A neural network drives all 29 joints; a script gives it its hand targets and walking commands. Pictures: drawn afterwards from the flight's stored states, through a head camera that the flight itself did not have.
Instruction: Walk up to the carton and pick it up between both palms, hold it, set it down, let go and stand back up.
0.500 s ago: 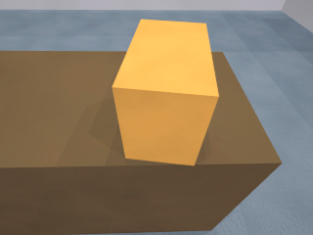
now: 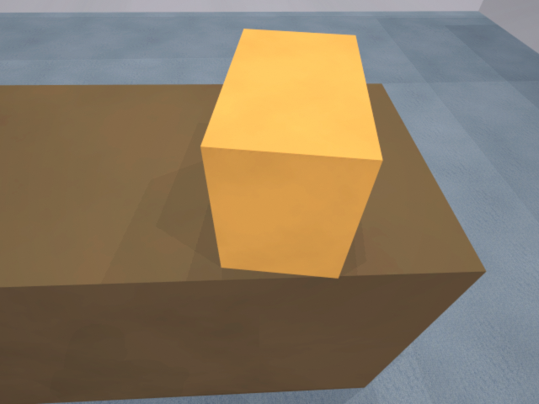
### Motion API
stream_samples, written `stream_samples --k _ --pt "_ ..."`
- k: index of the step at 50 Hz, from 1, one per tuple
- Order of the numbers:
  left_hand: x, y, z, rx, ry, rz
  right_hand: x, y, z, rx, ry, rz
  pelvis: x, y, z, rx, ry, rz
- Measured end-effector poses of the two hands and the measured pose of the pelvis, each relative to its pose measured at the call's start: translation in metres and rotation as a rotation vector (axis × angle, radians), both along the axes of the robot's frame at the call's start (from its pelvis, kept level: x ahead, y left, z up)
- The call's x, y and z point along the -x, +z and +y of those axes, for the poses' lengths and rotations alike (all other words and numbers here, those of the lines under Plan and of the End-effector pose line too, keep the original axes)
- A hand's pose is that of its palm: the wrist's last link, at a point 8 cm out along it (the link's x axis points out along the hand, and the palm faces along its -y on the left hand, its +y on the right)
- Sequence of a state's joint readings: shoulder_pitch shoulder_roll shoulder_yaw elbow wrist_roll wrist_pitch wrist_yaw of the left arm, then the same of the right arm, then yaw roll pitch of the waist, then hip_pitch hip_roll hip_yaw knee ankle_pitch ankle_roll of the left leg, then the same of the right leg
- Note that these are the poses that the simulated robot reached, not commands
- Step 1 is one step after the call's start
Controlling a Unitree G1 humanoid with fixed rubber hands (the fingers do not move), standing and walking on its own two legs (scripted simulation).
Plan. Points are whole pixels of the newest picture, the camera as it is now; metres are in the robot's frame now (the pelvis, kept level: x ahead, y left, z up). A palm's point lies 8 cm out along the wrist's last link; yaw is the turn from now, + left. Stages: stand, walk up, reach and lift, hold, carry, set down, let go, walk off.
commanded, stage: stand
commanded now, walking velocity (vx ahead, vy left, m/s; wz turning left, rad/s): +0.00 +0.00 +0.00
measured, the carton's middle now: (289, 149) +0.46 -0.03 +0.14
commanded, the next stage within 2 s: none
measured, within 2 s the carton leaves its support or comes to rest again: neither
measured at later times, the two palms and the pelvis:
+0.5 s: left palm out of the picture -0.07 +0.20 -0.15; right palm out of the picture -0.07 -0.19 -0.15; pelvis -0.03 +0.01 +0.00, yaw -1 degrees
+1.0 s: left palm out of the picture -0.08 +0.20 -0.15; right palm out of the picture -0.07 -0.19 -0.15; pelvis -0.04 +0.01 +0.00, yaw -1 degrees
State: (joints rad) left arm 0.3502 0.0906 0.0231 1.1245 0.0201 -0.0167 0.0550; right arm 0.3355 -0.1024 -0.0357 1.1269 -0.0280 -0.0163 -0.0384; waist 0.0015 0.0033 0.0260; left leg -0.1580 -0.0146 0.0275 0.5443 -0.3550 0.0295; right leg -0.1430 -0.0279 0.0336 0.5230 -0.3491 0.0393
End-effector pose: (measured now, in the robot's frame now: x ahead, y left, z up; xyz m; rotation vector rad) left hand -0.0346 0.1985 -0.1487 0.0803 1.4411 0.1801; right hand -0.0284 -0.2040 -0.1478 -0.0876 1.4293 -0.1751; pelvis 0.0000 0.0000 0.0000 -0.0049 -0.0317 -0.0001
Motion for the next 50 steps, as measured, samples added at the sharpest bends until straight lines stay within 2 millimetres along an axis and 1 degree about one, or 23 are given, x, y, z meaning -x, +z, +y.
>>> stream_samples --k 12,23,35,50 --pt "0.021 0.0 0.001 0.014 -0.011 0.042 0.024 0.001 0.011 -0.01 -0.002 0.025 0.015 0.002 0.006 -0.001 -0.005 -0.014" --pt "0.037 0.001 0.004 0.022 -0.023 0.066 0.038 0.002 0.017 -0.016 -0.004 0.029 0.027 0.003 0.011 -0.004 -0.009 -0.014" --pt "0.047 0.002 0.006 0.024 -0.034 0.072 0.044 0.002 0.018 -0.016 -0.008 0.021 0.035 0.004 0.013 -0.007 -0.013 -0.009" --pt "0.046 0.003 0.005 0.023 -0.043 0.059 0.044 0.002 0.016 -0.015 -0.012 0.009 0.04 0.004 0.013 -0.008 -0.016 -0.004"
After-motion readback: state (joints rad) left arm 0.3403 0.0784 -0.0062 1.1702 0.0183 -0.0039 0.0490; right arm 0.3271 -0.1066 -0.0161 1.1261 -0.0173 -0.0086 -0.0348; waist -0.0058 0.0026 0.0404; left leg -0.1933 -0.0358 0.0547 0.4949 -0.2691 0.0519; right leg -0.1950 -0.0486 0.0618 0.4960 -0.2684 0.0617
